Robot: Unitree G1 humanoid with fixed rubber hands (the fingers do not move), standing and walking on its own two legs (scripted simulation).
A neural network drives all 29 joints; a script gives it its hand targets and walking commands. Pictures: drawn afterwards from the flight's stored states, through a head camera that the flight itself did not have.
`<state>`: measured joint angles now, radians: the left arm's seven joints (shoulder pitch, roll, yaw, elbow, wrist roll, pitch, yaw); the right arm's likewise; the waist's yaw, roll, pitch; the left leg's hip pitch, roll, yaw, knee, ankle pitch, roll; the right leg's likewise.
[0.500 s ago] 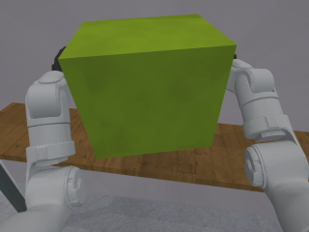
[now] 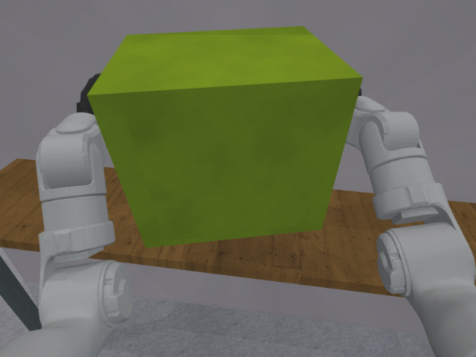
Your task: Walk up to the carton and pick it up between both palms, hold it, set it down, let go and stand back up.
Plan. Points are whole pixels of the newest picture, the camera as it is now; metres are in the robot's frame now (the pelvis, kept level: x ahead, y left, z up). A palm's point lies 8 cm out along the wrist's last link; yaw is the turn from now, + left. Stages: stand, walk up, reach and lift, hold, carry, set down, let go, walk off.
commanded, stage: hold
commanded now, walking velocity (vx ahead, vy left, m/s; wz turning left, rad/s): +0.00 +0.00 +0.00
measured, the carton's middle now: (226, 134) +0.37 +0.01 +0.26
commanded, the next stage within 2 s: none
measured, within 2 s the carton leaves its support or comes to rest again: neither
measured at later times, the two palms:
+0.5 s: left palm (93, 124) +0.34 +0.20 +0.29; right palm (345, 109) +0.36 -0.17 +0.31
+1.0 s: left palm (92, 126) +0.34 +0.20 +0.29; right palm (343, 112) +0.37 -0.17 +0.30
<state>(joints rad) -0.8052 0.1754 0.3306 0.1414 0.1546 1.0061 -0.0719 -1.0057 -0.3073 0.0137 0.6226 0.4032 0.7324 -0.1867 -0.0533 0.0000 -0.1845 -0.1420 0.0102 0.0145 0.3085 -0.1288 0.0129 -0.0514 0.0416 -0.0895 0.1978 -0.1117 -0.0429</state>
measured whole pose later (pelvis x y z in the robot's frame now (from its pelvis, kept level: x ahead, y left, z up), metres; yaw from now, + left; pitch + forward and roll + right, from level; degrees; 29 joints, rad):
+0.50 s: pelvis +0.00 +0.00 +0.00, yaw +0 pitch -2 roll -1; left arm -0.84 0.18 0.32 0.19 0.16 1.00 -0.07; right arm -1.04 -0.31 -0.02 0.67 0.39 0.73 -0.18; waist -0.05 0.00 -0.18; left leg -0.16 0.01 0.01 0.32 -0.13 0.01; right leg -0.07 0.04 -0.09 0.22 -0.12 -0.04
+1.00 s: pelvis +0.00 +0.00 +0.00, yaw +0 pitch -2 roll -1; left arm -0.79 0.17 0.33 0.12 0.15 1.01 -0.07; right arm -0.99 -0.31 0.03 0.60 0.41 0.74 -0.19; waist -0.05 0.00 -0.18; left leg -0.13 0.01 0.01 0.30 -0.13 0.01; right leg -0.04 0.04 -0.09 0.19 -0.11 -0.04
